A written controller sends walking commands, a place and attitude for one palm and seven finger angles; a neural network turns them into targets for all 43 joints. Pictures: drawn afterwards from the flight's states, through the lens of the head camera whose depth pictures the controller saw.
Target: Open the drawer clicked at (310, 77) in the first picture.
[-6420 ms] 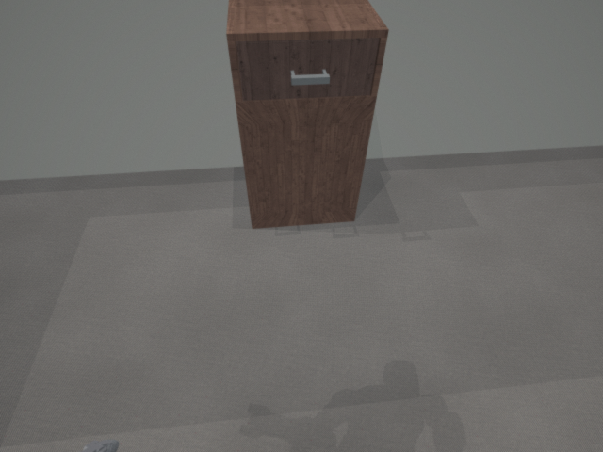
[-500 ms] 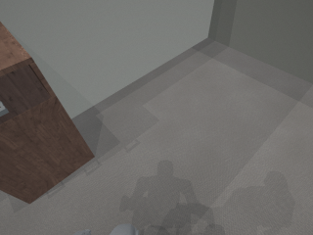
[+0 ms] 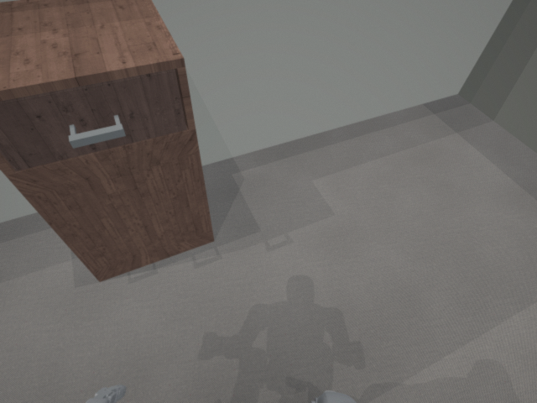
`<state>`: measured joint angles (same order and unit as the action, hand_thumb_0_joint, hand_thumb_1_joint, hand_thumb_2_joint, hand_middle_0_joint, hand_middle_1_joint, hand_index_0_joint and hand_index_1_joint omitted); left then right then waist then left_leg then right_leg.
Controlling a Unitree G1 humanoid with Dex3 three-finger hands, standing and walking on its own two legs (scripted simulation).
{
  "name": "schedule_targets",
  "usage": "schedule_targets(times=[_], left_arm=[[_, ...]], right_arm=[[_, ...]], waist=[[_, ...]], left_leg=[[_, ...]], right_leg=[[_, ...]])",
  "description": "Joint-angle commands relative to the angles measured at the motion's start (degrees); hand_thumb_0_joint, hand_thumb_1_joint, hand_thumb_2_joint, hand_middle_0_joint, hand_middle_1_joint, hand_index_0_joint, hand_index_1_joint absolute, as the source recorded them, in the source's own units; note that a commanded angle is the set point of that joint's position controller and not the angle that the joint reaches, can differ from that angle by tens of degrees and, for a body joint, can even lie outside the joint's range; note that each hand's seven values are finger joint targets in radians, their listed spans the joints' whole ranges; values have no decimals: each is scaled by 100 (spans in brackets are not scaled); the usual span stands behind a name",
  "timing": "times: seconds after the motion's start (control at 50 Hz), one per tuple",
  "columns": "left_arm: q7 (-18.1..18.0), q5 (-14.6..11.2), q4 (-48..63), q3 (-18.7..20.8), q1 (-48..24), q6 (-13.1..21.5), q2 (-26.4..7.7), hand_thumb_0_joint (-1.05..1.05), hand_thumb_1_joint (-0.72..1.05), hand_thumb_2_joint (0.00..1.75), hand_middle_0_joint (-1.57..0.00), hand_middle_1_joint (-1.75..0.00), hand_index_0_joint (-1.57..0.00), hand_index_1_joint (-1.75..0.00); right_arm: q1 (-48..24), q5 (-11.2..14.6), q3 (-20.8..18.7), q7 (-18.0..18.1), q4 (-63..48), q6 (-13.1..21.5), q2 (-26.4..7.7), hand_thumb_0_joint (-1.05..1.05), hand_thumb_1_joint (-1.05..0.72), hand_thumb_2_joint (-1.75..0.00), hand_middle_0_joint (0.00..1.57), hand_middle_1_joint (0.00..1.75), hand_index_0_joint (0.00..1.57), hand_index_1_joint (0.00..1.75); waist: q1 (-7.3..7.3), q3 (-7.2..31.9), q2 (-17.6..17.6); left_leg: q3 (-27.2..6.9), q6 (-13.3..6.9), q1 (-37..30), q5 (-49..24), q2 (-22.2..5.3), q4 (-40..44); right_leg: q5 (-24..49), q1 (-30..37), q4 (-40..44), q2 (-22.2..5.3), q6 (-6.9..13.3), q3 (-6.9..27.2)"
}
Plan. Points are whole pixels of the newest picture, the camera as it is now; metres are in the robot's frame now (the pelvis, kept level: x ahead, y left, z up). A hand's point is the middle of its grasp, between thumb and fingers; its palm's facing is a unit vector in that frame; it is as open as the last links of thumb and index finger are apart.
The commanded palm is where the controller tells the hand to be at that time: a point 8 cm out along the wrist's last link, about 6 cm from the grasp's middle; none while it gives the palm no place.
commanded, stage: turn to face it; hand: left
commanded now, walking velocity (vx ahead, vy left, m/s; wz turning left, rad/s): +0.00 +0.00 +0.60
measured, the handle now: (96, 130) +0.66 +0.45 -0.05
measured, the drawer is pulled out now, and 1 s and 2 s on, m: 0.00 0.00 0.00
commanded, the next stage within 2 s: take the last steps up to it in 0.52 s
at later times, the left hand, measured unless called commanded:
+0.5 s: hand out of the picture -0.02 +0.18 -0.16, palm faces +0.31 -0.91 -0.26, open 7.4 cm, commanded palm none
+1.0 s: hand out of the picture -0.03 +0.19 -0.17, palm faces +0.34 -0.93 -0.16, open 7.4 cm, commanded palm none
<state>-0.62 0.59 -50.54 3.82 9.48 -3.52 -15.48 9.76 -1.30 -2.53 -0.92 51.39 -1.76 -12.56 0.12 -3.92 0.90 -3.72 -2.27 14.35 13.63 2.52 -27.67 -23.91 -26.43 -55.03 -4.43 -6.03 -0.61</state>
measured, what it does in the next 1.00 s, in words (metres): steps on the spot, turning left: right foot, then left foot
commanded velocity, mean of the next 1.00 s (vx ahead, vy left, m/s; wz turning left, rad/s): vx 0.12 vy -0.04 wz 0.23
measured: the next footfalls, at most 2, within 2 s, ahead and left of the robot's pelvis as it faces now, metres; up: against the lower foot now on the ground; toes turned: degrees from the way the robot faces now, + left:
right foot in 0.14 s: +0.06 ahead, -0.14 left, +0.00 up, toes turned +4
left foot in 0.58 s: -0.01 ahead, +0.11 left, +0.00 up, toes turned +22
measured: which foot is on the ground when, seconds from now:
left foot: down 0.00-0.14, up 0.16-0.56, down 0.58-1.00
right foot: up 0.00-0.12, down 0.14-0.58, up 0.60-1.00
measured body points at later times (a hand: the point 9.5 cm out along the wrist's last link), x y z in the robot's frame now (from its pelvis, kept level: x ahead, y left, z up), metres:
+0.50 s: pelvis +0.00 -0.03 +0.00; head +0.03 -0.03 +0.45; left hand -0.03 +0.23 -0.14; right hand +0.14 -0.26 -0.15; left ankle -0.05 +0.11 -0.70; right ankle +0.02 -0.14 -0.74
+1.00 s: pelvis +0.00 +0.01 +0.01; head -0.02 +0.01 +0.46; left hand -0.04 +0.24 -0.15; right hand +0.08 -0.22 -0.14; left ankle -0.04 +0.09 -0.74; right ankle +0.08 -0.12 -0.70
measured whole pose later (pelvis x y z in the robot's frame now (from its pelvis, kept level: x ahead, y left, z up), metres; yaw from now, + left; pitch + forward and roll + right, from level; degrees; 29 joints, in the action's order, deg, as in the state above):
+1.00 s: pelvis +0.00 +0.01 +0.01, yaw +20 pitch -2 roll +0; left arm 1.2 1.5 -60.7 2.0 14.7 -2.3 -10.9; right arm 19.4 -1.7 -2.2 0.9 60.4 1.4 -9.9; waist 1.3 0.5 1.4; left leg 3.1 -2.5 5.4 12.2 0.9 -19.3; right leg -19.4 -22.9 -47.0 -5.3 -3.2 -3.4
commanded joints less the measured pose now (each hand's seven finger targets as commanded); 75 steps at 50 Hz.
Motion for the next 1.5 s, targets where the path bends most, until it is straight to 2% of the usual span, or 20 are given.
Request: schedule_targets(times=[0.0,0.08,0.1,0.12,0.14,0.22,0.4,0.5,0.52,0.56,0.6,0.68,0.9,1.08,1.1,1.12,1.14,1.18,1.26,1.48], left_arm=[[-52,-16,640,92,-176,215,-344,0,90,90,-20,-30,-20,-30],[-94,-44,551,115,451,334,-428,0,90,90,-20,-30,-20,-30],[-124,-2,523,163,657,409,-710,0,90,90,-20,-30,-20,-30],[-170,97,535,268,758,451,-1249,0,90,90,-20,-30,-20,-30],[-162,42,601,217,683,403,-1234,0,90,90,-20,-30,-20,-30],[-138,39,694,67,-131,417,-557,0,90,90,-20,-30,-20,-30],[-137,124,134,134,868,401,-824,0,90,90,-20,-30,-20,-30],[-128,98,-74,179,774,330,-898,0,90,90,-20,-30,-20,-30],[-117,41,-80,172,701,303,-806,0,90,90,-20,-30,-20,-30],[-76,11,189,-12,644,240,-205,0,90,90,-20,-30,-20,-30],[-130,37,47,7,306,138,-284,0,90,90,-20,-30,-20,-30],[33,83,-457,-50,695,256,-153,0,90,90,-20,-30,-20,-30],[156,104,-523,-88,180,302,83,0,90,90,-20,-30,-20,-30],[173,84,-861,-2,954,454,187,0,90,90,-20,-30,-20,-30],[131,102,-1028,42,1335,523,-39,0,90,90,-20,-30,-20,-30],[65,126,-1153,127,1817,574,-510,0,90,90,-20,-30,-20,-30],[11,44,-1162,162,2162,554,-752,0,90,90,-20,-30,-20,-30],[-42,35,-1084,93,1534,571,-346,0,90,90,-20,-30,-20,-30],[-78,62,-1041,-68,1064,698,194,0,90,90,-20,-30,-20,-30],[-91,116,-1466,-95,1847,800,173,0,90,90,-20,-30,-20,-30]], right_arm=[[174,-9,-435,111,-360,53,-1272,0,-90,-90,20,30,20,30],[-68,39,-454,99,-434,28,-1179,0,-90,-90,20,30,20,30],[47,92,-420,71,-458,40,-935,0,-90,-90,20,30,20,30],[192,112,-352,44,-592,57,-520,0,-90,-90,20,30,20,30],[252,18,-432,68,-556,-6,-799,0,-90,-90,20,30,20,30],[283,-11,-400,-69,-213,-149,-680,0,-90,-90,20,30,20,30],[-402,64,-184,-46,-216,-111,-414,0,-90,-90,20,30,20,30],[-8,82,-125,16,-93,-4,-445,0,-90,-90,20,30,20,30],[246,64,-160,14,-10,47,-605,0,-90,-90,20,30,20,30],[667,36,-338,48,-1,84,-1557,0,-90,-90,20,30,20,30],[479,13,-286,197,99,95,-1335,0,-90,-90,20,30,20,30],[276,22,-97,235,146,263,-769,0,-90,-90,20,30,20,30],[1153,-22,-195,266,634,390,-652,0,-90,-90,20,30,20,30],[1099,-50,-202,232,897,347,-565,0,-90,-90,20,30,20,30],[1174,-19,-163,217,913,364,-341,0,-90,-90,20,30,20,30],[1169,31,-45,187,782,399,66,0,-90,-90,20,30,20,30],[751,9,-50,162,544,367,-138,0,-90,-90,20,30,20,30],[565,-23,-163,104,579,300,-244,0,-90,-90,20,30,20,30],[1188,-64,-179,36,912,189,149,0,-90,-90,20,30,20,30],[-113,3,-93,-24,431,362,320,0,-90,-90,20,30,20,30]], waist=[[175,669,-1022],[-171,855,-813],[-240,992,-104],[-249,1016,1557],[-197,950,1245],[149,159,869],[-295,393,1051],[-81,593,1134],[103,691,725],[265,867,-1727],[274,572,-1533],[84,473,-878],[258,-311,-742],[-212,-39,-432],[-364,74,110],[-554,164,1419],[-739,235,1493],[-421,-236,948],[101,-268,342],[-138,-421,517]], left_leg=[[-1675,-788,-562,-2426,-1386,521],[-1750,-451,197,-2271,-1035,-128],[-1449,-103,899,-1220,-658,-752],[-196,421,2030,1536,268,-2124],[-274,425,1908,2074,68,-3244],[33,557,1852,821,-329,-4411],[661,616,1234,1291,-341,-2312],[949,434,-73,437,-223,-364],[829,355,-746,-344,-400,410],[-1481,-677,-1553,-3317,-2530,830],[-1281,-865,-907,-2714,-2273,937],[-643,-663,-1009,-1464,-1703,1256],[-994,-790,-784,932,-1945,2027],[-389,-342,413,1343,-1467,835],[-7,-139,1086,1400,-1105,-71],[853,121,2208,1711,-426,-1668],[653,92,2544,2169,-473,-2750],[421,72,2552,1348,-848,-3656],[602,270,1835,206,-990,-3504],[898,218,1437,128,-875,-1363]], right_leg=[[-96,177,806,181,72,31],[1021,1692,2789,301,162,-50],[1418,2598,3565,-339,319,521],[2240,3142,3882,-2038,980,2168],[2140,2353,3872,-2455,1422,2116],[2030,1472,3773,-1374,1183,491],[3895,2243,3325,-1493,1356,-95],[3709,1879,2710,-1401,1038,-383],[3139,1458,2229,-1261,790,-562],[-1234,-279,258,-272,187,-747],[-1007,-342,-593,-263,253,-42],[100,-293,-710,-186,240,-108],[472,-535,588,-258,273,-116],[999,2019,2921,192,436,-562],[488,2858,3355,-192,580,-50],[-508,3546,4086,-1402,1078,1613],[-1439,3141,4749,-2015,1514,2638],[-2046,2071,5055,-1879,1587,2412],[-36,1334,4872,-1140,1284,599],[2063,1896,4359,-1167,1542,285]])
